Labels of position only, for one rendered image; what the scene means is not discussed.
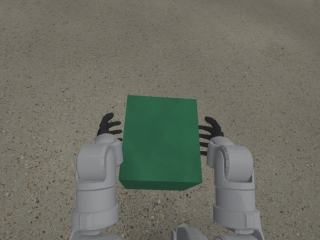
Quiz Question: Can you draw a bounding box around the carton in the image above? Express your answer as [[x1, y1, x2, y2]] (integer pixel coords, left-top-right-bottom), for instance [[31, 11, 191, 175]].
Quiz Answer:
[[118, 95, 203, 191]]

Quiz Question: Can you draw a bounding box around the right robot hand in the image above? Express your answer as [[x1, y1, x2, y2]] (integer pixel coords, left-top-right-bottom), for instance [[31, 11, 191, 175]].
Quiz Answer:
[[198, 116, 224, 156]]

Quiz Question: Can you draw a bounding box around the right robot thigh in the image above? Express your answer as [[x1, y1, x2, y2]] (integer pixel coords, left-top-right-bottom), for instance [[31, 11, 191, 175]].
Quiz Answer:
[[170, 226, 208, 240]]

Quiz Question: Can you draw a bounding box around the right robot forearm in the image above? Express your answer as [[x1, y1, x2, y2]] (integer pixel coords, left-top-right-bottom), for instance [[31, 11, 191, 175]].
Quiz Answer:
[[206, 136, 265, 240]]

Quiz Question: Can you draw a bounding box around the left robot hand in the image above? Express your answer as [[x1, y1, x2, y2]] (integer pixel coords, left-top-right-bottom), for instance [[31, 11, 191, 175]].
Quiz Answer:
[[97, 112, 123, 141]]

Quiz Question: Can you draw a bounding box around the left robot forearm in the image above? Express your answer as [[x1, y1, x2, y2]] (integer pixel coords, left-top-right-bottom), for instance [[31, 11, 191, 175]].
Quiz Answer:
[[69, 133, 124, 240]]

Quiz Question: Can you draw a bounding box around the robot right shin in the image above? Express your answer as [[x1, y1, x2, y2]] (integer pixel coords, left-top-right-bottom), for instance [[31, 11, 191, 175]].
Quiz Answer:
[[177, 224, 188, 229]]

